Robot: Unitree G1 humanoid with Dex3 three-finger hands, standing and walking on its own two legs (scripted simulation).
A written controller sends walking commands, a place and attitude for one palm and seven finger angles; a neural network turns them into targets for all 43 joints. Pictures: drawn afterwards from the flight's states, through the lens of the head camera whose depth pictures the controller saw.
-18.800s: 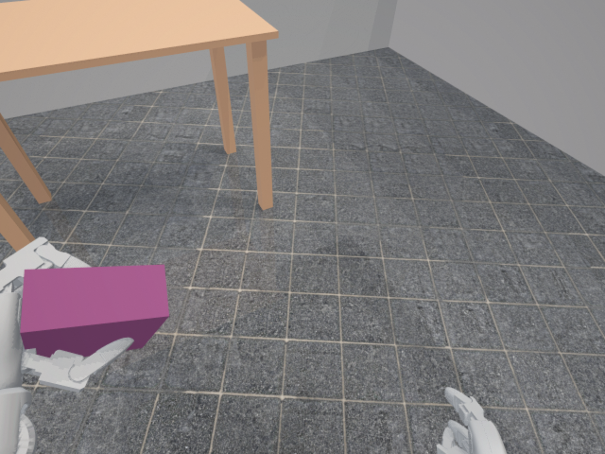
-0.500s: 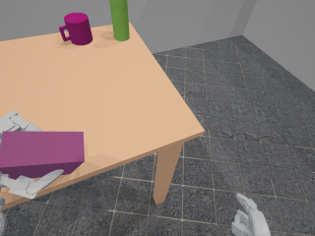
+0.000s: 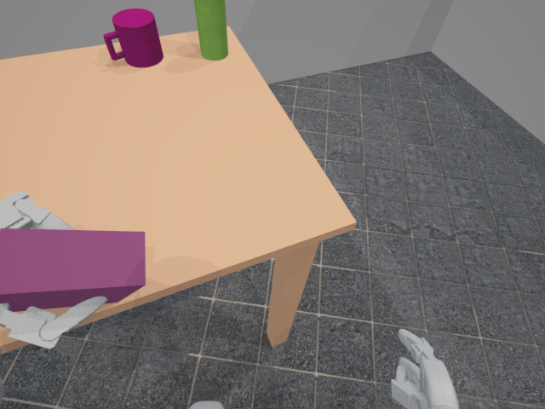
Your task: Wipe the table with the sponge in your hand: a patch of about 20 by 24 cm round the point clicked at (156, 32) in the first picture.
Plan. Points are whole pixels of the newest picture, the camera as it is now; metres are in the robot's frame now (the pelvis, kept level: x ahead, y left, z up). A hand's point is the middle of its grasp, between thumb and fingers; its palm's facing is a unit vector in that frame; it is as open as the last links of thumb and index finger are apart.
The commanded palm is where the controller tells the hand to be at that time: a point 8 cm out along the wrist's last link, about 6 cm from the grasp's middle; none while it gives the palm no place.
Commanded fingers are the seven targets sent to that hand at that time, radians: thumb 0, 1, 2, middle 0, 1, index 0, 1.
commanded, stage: shuffle to correct the standing spot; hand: left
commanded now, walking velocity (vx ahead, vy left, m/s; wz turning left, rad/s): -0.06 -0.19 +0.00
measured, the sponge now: (91, 273) +0.23 +0.21 +0.14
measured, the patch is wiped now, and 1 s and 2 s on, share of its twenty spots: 0.00 0.00 0.00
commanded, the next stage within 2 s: come to a stop and stand still in 0.14 s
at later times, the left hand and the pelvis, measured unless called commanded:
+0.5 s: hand (35, 260) +0.22 +0.25 +0.17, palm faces +0.29 -0.83 -0.47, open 9.5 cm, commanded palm +0.14 +0.29 +0.19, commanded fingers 0.00 0.10 1.30 -1.20 -1.60 -1.20 -1.60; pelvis -0.03 +0.02 +0.00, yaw -3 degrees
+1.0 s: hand out of the picture +0.21 +0.30 +0.17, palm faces +0.35 -0.86 -0.37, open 9.5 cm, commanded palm +0.15 +0.34 +0.19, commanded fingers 0.00 0.10 1.30 -1.20 -1.60 -1.20 -1.60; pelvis -0.02 +0.06 +0.01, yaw -2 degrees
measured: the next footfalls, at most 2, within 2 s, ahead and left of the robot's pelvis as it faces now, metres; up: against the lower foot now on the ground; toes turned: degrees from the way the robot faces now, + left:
none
